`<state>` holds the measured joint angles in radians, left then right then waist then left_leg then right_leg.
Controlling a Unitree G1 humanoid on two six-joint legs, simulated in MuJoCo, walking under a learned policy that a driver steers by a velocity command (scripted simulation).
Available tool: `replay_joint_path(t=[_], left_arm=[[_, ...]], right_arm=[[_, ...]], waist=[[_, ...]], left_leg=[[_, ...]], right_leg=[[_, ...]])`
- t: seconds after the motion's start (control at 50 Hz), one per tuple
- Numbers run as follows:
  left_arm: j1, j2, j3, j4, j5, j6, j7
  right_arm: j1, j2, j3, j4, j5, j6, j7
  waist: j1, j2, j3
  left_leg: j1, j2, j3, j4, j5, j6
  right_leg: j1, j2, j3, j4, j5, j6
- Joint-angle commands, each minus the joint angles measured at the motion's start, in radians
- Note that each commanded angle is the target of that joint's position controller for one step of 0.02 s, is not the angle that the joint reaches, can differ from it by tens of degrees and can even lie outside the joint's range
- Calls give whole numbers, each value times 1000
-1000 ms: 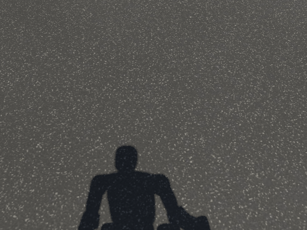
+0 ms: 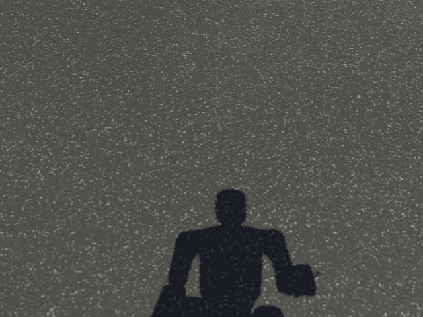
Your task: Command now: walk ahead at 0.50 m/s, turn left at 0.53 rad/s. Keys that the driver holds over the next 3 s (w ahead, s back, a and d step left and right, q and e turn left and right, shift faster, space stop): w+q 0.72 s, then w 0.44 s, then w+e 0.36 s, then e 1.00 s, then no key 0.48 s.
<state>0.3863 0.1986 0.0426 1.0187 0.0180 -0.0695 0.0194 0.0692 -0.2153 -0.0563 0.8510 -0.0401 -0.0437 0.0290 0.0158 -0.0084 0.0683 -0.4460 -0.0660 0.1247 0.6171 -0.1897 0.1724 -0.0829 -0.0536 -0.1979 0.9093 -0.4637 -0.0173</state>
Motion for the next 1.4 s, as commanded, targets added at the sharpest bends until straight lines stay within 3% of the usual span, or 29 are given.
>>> replay_joint_path(t=[0.02, 0.06, 0.08, 0.14, 0.26, 0.4, 0.44, 0.48, 0.5, 0.52, 0.54, 0.56, 0.58, 0.62, 0.72, 0.84, 0.92, 0.96, 0.98, 1.0, 1.02, 1.04, 1.06, 1.08, 1.1, 1.14, 1.24, 1.3, 1.4], left_arm=[[-139, 139, 25, -181, -10, -42, -21], [-127, 132, 24, -170, -3, -45, -17], [-110, 125, 23, -173, 17, -24, -17], [-109, 100, 19, -190, 33, 25, -28], [-349, 112, 14, -289, 26, 39, -36], [-515, 127, -3, -379, 11, 16, -45], [-437, 152, 2, -370, 6, 6, -40], [-205, 201, 24, -305, 5, -10, -21], [-57, 254, 39, -288, 23, -22, -5], [10, 338, 55, -298, 49, -16, 8], [-45, 331, 61, -299, 31, 1, 1], [-128, 227, 40, -320, 22, 8, -4], [-174, 156, 23, -321, 16, 7, -8], [-167, 139, 15, -295, 17, -3, -6], [-99, 161, 27, -252, -1, -41, -21], [-42, 169, 27, -207, 2, -40, -31], [36, 206, 35, -162, -1, -23, -27], [52, 226, 37, -141, -2, -8, -24], [51, 227, 35, -133, -6, 0, -23], [59, 204, 25, -135, -8, 3, -22], [60, 137, 3, -188, -22, 0, -28], [101, 108, 2, -217, -17, 1, -35], [-6, 189, 26, -217, -1, 11, -27], [-46, 163, 20, -230, -11, 4, -33], [-44, 148, 17, -219, -12, 1, -37], [11, 132, 16, -186, 12, 27, -44], [-91, 109, 19, -204, 9, 52, -62], [-176, 108, 20, -227, 6, 50, -61], [-326, 85, 1, -280, 14, 42, -72]], right_arm=[[304, -254, -75, 40, 24, 21, -26], [212, -161, -53, 31, 29, 11, -31], [187, -135, -43, 28, 38, 3, -36], [220, -159, -44, 31, 45, -25, -33], [344, -182, -49, 31, 40, -19, -29], [422, -201, -52, 21, 23, -12, -45], [370, -221, -56, 1, 21, -13, -51], [311, -242, -60, -17, 26, -23, -39], [311, -201, -49, -35, 37, -33, -27], [376, -88, -24, -72, 66, -35, -27], [435, -154, -31, -77, 44, -26, -32], [398, -182, -36, -51, 23, -10, -35], [332, -172, -32, -52, 16, -5, -24], [298, -146, -30, -67, 3, 13, -5], [193, -119, -19, -122, 2, 43, 26], [5, -72, 14, -180, 3, 26, 42], [-77, -89, 19, -207, -4, 21, 39], [-38, -103, 14, -196, -12, 11, 29], [65, -108, 8, -162, -18, 1, 22], [225, -140, -8, -102, -29, -11, 11], [382, -233, -32, -80, -48, -16, -6], [407, -321, -52, -72, -14, -7, -18], [366, -285, -49, -69, 18, -4, -25], [300, -226, -32, -64, 20, -9, -27], [249, -173, -17, -64, 18, -15, -23], [195, -122, -1, -60, 26, -26, -22], [263, -143, -9, -12, 25, -54, -26], [295, -133, -5, 10, 23, -59, -28], [341, -133, 2, 45, 21, -64, -41]], waist=[[-123, 74, -189], [-40, -39, -62], [-6, -31, -56], [17, 3, -70], [-64, 56, -31], [-117, 84, -21], [-64, 97, -32], [46, 60, -138], [107, -7, -257], [82, -200, -376], [18, -278, -402], [-5, -110, -236], [-1, -17, -127], [-23, -79, -61], [-27, -85, -56], [6, -82, -14], [28, -87, 3], [4, -94, -25], [-48, -78, -81], [-107, -40, -184], [-162, 106, -331], [-126, 266, -399], [-134, 118, -293], [-94, 100, -173], [-55, 71, -119], [4, 94, -84], [-3, 71, -18], [-21, 61, 12], [-61, 59, 46]], left_leg=[[671, 395, -704, -340, 3, 255], [428, 304, -514, -369, 218, 162], [354, 255, -447, -379, 291, 139], [294, 198, -377, -389, 401, 128], [353, 163, -403, -402, 357, 70], [494, 191, -477, -308, 471, 53], [452, 192, -490, -258, 530, 15], [370, 127, -454, -27, 672, -32], [250, 64, -409, 211, 490, -54], [-21, -67, -289, 504, -165, -85], [-149, -57, -258, 648, -350, -80], [-187, 18, -253, 692, -260, -83], [-173, 52, -236, 648, -185, -92], [-131, 99, -219, 573, -145, -108], [-212, 129, -192, 525, -45, -126], [-145, 112, -127, 151, 137, -135], [-74, 94, -64, -2, 55, -102], [10, 56, -36, -62, -29, -69], [148, 24, -23, -132, -8, -47], [376, 27, -45, -152, 9, -24], [676, 289, -360, -176, -112, 49], [792, 504, -779, -304, -23, 149], [720, 448, -684, -298, 51, 128], [592, 398, -533, -310, 145, 99], [484, 345, -439, -345, 200, 60], [353, 279, -328, -405, 233, 21], [333, 273, -217, -509, 228, 30], [370, 270, -146, -520, 258, 12], [449, 277, -37, -510, 384, -17]], right_leg=[[-715, 14, 233, 550, 52, -9], [-602, -48, 229, 367, 150, -2], [-533, -61, 233, 312, 153, 14], [-492, -60, 210, 211, 169, 52], [-615, -43, 196, -46, 382, 80], [-593, 24, 206, -278, 410, 44], [-433, 47, 215, -361, 364, 18], [-100, 86, 196, -443, 342, -22], [138, -56, 329, -470, 240, -62], [380, -341, 710, -526, 129, -132], [341, -409, 1007, -618, 64, -207], [195, -371, 868, -631, -18, -196], [65, -306, 694, -653, 38, -174], [-52, -228, 485, -696, 229, -133], [-38, -223, 285, -751, 469, -150], [-52, -167, 115, -776, 530, -131], [38, -213, 110, -739, 616, -124], [98, -220, 94, -626, 838, -116], [95, -200, 62, -483, 954, -103], [8, -160, 30, -289, 898, -82], [-256, -98, 7, 34, 537, -46], [-526, 62, 70, 303, -102, -19], [-616, 13, 199, 363, -38, -32], [-622, -21, 211, 331, 47, -41], [-573, -48, 211, 260, 102, -40], [-469, -64, 206, 192, 147, -21], [-563, -52, 226, 129, 294, 4], [-622, -31, 248, 28, 391, 4], [-593, -11, 154, -190, 485, -26]])
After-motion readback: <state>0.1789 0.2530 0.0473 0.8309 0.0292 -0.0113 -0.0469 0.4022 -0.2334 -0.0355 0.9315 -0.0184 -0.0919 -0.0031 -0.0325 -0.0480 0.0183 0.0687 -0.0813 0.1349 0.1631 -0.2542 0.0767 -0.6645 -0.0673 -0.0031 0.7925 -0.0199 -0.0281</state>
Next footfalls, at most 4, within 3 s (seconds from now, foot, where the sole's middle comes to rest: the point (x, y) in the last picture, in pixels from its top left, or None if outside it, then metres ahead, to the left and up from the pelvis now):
0.50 right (243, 307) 0.47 -0.07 -0.75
1.00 left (142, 270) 0.58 0.25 -0.75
1.56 right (155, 180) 0.93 0.24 -0.75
2.10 left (106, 166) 0.99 0.44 -0.75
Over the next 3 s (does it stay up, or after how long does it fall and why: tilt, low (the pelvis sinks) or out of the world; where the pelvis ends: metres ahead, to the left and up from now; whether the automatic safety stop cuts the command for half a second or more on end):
stays up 0.89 0.31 0.02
